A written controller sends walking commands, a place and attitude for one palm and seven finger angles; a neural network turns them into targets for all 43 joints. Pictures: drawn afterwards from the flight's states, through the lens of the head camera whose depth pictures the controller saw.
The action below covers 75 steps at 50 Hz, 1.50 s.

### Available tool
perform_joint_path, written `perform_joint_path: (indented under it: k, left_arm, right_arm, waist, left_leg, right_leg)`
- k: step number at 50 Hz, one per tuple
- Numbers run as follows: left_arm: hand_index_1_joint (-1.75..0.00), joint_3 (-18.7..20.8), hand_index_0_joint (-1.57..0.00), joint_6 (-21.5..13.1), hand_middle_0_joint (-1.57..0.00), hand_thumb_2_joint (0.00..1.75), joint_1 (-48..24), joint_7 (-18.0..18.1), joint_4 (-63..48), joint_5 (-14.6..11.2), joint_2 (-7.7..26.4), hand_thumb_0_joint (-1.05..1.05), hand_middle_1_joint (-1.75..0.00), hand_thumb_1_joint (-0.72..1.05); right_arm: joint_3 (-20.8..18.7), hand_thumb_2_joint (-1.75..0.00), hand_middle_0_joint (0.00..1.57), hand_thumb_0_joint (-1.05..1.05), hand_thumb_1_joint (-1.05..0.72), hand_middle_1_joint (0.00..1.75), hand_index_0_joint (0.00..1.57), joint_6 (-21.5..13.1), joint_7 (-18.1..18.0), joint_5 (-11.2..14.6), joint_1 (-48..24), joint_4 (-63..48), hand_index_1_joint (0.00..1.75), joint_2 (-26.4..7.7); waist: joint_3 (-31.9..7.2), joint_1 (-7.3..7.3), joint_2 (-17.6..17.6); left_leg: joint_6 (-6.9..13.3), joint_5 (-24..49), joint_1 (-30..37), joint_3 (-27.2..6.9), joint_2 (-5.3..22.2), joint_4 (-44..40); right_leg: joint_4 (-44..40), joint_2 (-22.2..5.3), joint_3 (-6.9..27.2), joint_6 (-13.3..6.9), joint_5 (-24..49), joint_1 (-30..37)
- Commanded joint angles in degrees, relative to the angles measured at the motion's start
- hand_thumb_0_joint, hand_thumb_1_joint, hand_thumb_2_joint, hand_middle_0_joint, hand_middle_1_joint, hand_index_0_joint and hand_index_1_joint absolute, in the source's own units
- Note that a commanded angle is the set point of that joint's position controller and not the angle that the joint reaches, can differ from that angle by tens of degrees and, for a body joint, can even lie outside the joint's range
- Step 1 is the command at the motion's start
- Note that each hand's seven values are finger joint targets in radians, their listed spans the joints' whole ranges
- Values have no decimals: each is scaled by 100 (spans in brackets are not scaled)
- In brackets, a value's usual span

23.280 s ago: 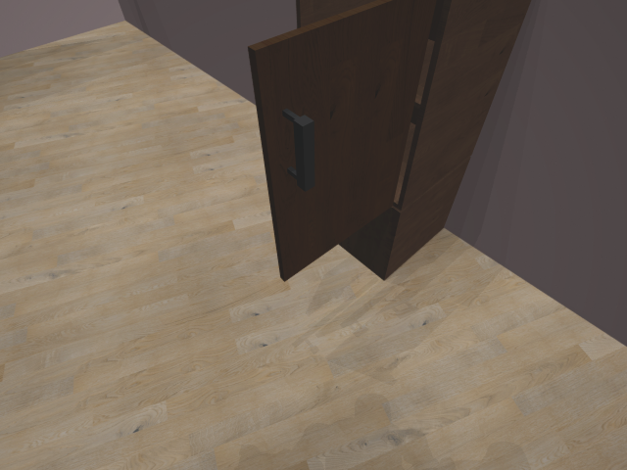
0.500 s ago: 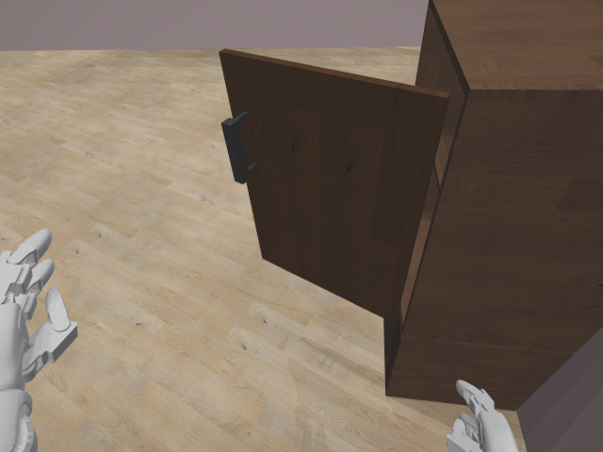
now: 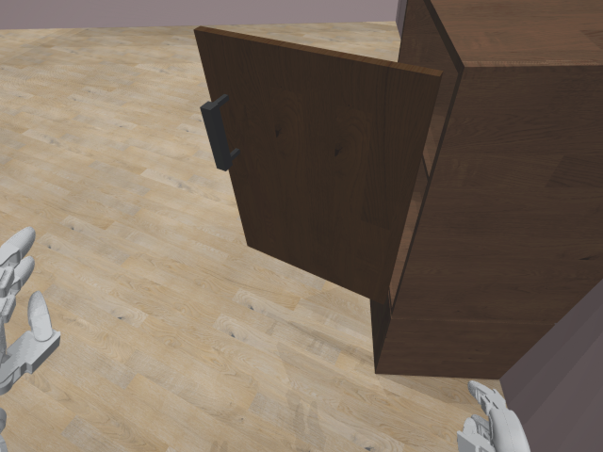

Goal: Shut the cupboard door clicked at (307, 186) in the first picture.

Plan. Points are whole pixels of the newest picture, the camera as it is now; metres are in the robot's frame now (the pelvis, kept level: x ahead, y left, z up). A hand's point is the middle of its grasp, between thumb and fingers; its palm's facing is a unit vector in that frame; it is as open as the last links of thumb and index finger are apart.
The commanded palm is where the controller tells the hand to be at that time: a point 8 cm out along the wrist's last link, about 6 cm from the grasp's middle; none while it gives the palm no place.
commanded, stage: step back with the hand held close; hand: left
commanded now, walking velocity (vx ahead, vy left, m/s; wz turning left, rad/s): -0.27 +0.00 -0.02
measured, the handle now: (224, 132) +0.66 +0.21 +0.07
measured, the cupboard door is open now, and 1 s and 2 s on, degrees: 65 65 65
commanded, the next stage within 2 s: stop stepping back and stand still in 1.04 s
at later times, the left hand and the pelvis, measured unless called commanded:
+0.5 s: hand out of the picture +0.10 +0.29 +0.15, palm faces +0.48 -0.75 -0.46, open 7.4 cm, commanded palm +0.05 +0.31 +0.18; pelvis -0.09 +0.01 -0.02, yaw +2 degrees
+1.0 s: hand out of the picture +0.01 +0.28 +0.16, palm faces +0.47 -0.75 -0.47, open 7.4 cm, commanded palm -0.05 +0.31 +0.18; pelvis -0.17 +0.00 -0.02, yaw +3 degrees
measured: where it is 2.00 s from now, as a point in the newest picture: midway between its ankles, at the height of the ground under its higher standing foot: outside the picture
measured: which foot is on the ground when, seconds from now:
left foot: down 0.00-1.00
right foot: down 0.00-0.72, up 0.74-0.84, down 0.86-1.00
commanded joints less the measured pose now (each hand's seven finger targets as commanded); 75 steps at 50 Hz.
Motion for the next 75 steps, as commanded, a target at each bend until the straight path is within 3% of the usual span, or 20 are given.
perform_joint_path:
  k: [1, 19, 29, 33, 36, 38, 45, 47, 49, 56, 62, 64, 66, 67, 69, 71, 72, 73, 74, 75]
  left_arm:
    - [-30, 1214, -20, -398, -20, 90, -107, 208, -1650, -65, 1609, 0, -30, 90]
    - [-30, 1098, -20, -776, -20, 90, -414, 289, -1593, 178, 1231, 0, -30, 90]
    - [-30, 908, -20, -965, -20, 90, -660, 465, -1720, 132, 1289, 0, -30, 90]
    - [-30, 1006, -20, -1031, -20, 90, -573, 529, -1693, 109, 1377, 0, -30, 90]
    - [-30, 1304, -20, -1151, -20, 90, -354, 493, -1535, 215, 1398, 0, -30, 90]
    - [-30, 1429, -20, -1207, -20, 90, -435, 407, -1760, 204, 1481, 0, -30, 90]
    - [-30, 1361, -20, -1361, -20, 90, 211, 236, -1944, -50, 1463, 0, -30, 90]
    - [-30, 1201, -20, -1445, -20, 90, -279, 307, -2135, -62, 1515, 0, -30, 90]
    - [-30, 1064, -20, -1359, -20, 90, -513, 328, -2063, -41, 1580, 0, -30, 90]
    - [-30, 1097, -20, -1295, -20, 90, -928, 259, -1303, 8, 1601, 0, -30, 90]
    - [-30, 784, -20, -1123, -20, 90, -800, 293, -1384, 14, 1409, 0, -30, 90]
    - [-30, 763, -20, -991, -20, 90, -1161, 273, -1602, -47, 1359, 0, -30, 90]
    - [-30, 788, -20, -874, -20, 90, -1705, 276, -1969, -86, 1373, 0, -30, 90]
    - [-30, 925, -20, -812, -20, 90, -1884, 297, -2134, -18, 1450, 0, -30, 90]
    - [-30, 1107, -20, -773, -20, 90, -1735, 220, -2576, -30, 1683, 0, -30, 90]
    - [-30, 1321, -20, -694, -20, 90, -207, 165, -2746, -124, 1787, 0, -30, 90]
    - [-30, 1222, -20, -688, -20, 90, 596, 141, -2853, -120, 1669, 0, -30, 90]
    - [-30, 1403, -20, -682, -20, 90, 1184, 200, -3114, -188, 1900, 0, -30, 90]
    - [-30, 1582, -20, -596, -20, 90, 1251, 236, -3263, -152, 2033, 0, -30, 90]
    - [-30, 1610, -20, -543, -20, 90, 447, 174, -3509, -100, 1932, 0, -30, 90]
  right_arm:
    - [-218, -90, 20, 0, -90, 30, 20, -128, -99, -20, -603, -1119, 30, -571]
    - [-207, -90, 20, 0, -90, 30, 20, -425, -109, -35, -408, -1183, 30, -693]
    - [-177, -90, 20, 0, -90, 30, 20, -696, 13, -134, -149, -757, 30, -461]
    - [-160, -90, 20, 0, -90, 30, 20, -711, -42, -111, -249, -776, 30, -526]
    - [-213, -90, 20, 0, -90, 30, 20, -817, -112, -82, -434, -883, 30, -725]
    - [-282, -90, 20, 0, -90, 30, 20, -842, -90, -136, -381, -855, 30, -614]
    - [-227, -90, 20, 0, -90, 30, 20, -1044, 96, -156, -348, -621, 30, -444]
    - [-170, -90, 20, 0, -90, 30, 20, -1046, 54, -150, -255, -464, 30, -228]
    - [-297, -90, 20, 0, -90, 30, 20, -1050, -18, -13, -324, -490, 30, -374]
    - [-267, -90, 20, 0, -90, 30, 20, -884, -96, -138, -602, -503, 30, -427]
    - [-207, -90, 20, 0, -90, 30, 20, -798, -32, -148, -157, -549, 30, -377]
    - [-164, -90, 20, 0, -90, 30, 20, -845, -66, -124, -121, -596, 30, -462]
    - [-200, -90, 20, 0, -90, 30, 20, -1019, -117, -161, -312, -639, 30, -694]
    - [-228, -90, 20, 0, -90, 30, 20, -1084, -49, -210, -295, -654, 30, -624]
    - [-357, -90, 20, 0, -90, 30, 20, -1131, 159, -202, -344, -701, 30, -503]
    - [-455, -90, 20, 0, -90, 30, 20, -1162, 334, -163, -240, -801, 30, -318]
    - [-448, -90, 20, 0, -90, 30, 20, -1122, 420, -100, -47, -768, 30, -173]
    - [-385, -90, 20, 0, -90, 30, 20, -1071, 499, 45, -2, -810, 30, -72]
    - [-422, -90, 20, 0, -90, 30, 20, -968, 476, 107, -84, -644, 30, -147]
    - [-453, -90, 20, 0, -90, 30, 20, -856, 445, 47, -266, -475, 30, -213]
  waist:
    - [-1311, -12, -98]
    - [-364, -66, 446]
    - [-299, -193, -993]
    - [-253, -211, -299]
    - [-327, -104, 1035]
    - [-565, -55, 950]
    - [-602, -120, 445]
    - [-1223, -210, -448]
    - [-1656, -235, -1116]
    - [-23, -287, 161]
    - [278, -328, -854]
    - [150, -360, -300]
    - [-66, -242, 1777]
    - [-160, -115, 2046]
    - [-848, 117, 1850]
    - [-1506, 301, 1687]
    - [-1766, 392, 1404]
    - [-1835, 481, 24]
    - [-901, 151, -2655]
    - [-130, -224, -2051]
  left_leg:
    - [70, 3222, 529, -224, 357, -170]
    - [531, -2367, -3035, -966, 836, -1341]
    - [-42, -825, -630, -217, 8, 1124]
    - [134, -1102, -972, -665, 323, -103]
    - [620, -3185, -3275, -1969, 1369, -2036]
    - [737, -2649, -3253, -2031, 1661, -1992]
    - [95, -924, -1046, -752, 878, -746]
    - [-147, 1325, 584, 40, 522, 242]
    - [-71, 1966, 1241, 231, 409, 579]
    - [-122, -714, 299, -375, 750, -356]
    - [-351, -440, 1114, -317, 152, 1522]
    - [-284, -1043, 544, -780, 414, 59]
    - [-421, -4080, -1321, -2705, 1212, -3158]
    - [-746, -4508, -1741, -2806, 1420, -3522]
    - [-1576, -3539, -1312, -1626, 1073, -3400]
    - [-1751, -1854, -359, 7, 296, -2627]
    - [-1844, -1077, 176, 949, -317, -1134]
    - [-1563, -796, 386, 1315, -710, 1864]
    - [-895, -1344, -31, -211, -288, 5541]
    - [353, -1790, -1611, -1196, -153, 6855]
  right_leg:
    - [260, -238, 97, -92, 3036, 487]
    - [1071, 165, 334, -11, 449, 1414]
    - [-966, -1125, 1592, -696, -1358, -1665]
    - [-378, -424, 789, -296, -1187, -1368]
    - [1848, 551, 224, 19, -468, 856]
    - [2426, 596, 286, 2, -275, 1065]
    - [-202, 141, 772, -335, -259, -388]
    - [-432, -571, 1370, -312, 2088, -1064]
    - [-167, -428, 1114, 267, 3593, -1092]
    - [-816, -27, 1126, -260, -1474, -2040]
    - [-1252, -686, 1044, -814, -2617, -3668]
    - [-161, -55, 262, -392, -2352, -2846]
    - [2459, 1132, -201, -83, -2173, -782]
    - [3507, 1290, -84, -87, -2030, -261]
    - [4150, 1530, -441, -117, -1990, 327]
    - [3156, 1623, -956, -197, -1867, 595]
    - [2126, 1310, -1138, -523, -1987, 471]
    - [494, 378, -657, -1062, -2095, -231]
    - [-533, -1408, 1477, -1683, -1666, -2519]
    - [-863, -1796, 2046, -1893, -1424, -3106]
